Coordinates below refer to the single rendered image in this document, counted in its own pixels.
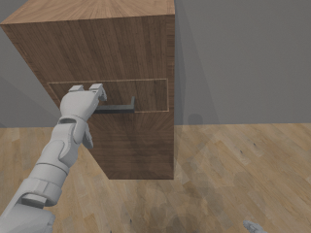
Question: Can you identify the cabinet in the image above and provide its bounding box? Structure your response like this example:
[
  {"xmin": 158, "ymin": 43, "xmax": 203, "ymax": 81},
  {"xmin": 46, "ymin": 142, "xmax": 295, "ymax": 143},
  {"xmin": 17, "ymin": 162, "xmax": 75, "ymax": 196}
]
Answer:
[{"xmin": 0, "ymin": 0, "xmax": 175, "ymax": 180}]

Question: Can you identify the handle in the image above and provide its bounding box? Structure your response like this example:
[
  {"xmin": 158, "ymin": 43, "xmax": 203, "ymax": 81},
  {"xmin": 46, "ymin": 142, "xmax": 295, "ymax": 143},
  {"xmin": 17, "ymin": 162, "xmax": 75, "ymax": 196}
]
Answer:
[{"xmin": 93, "ymin": 96, "xmax": 135, "ymax": 115}]

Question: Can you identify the robot left upper arm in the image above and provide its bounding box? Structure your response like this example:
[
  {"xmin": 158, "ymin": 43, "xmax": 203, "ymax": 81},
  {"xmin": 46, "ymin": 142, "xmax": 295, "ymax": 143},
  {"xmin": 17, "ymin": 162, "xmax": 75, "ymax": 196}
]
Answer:
[{"xmin": 0, "ymin": 203, "xmax": 55, "ymax": 233}]

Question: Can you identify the drawer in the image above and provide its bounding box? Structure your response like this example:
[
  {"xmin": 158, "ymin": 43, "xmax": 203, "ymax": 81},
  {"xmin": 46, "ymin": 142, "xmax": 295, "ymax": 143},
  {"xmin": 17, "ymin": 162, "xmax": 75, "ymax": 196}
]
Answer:
[{"xmin": 49, "ymin": 78, "xmax": 168, "ymax": 112}]

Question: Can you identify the robot right hand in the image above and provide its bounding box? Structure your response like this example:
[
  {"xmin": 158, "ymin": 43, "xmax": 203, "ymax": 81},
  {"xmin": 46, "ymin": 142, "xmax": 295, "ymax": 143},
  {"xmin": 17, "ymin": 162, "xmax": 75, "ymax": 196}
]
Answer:
[{"xmin": 243, "ymin": 219, "xmax": 267, "ymax": 233}]

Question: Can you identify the robot left hand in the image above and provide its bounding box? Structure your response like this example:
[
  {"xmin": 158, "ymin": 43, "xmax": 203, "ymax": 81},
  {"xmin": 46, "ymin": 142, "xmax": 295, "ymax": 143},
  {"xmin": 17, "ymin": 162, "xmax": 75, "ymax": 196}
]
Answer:
[{"xmin": 59, "ymin": 83, "xmax": 107, "ymax": 150}]

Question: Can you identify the robot left forearm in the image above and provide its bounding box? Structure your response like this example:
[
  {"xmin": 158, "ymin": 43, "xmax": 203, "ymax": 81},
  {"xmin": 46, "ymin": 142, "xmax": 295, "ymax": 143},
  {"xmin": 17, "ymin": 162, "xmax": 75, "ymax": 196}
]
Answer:
[{"xmin": 0, "ymin": 115, "xmax": 86, "ymax": 227}]

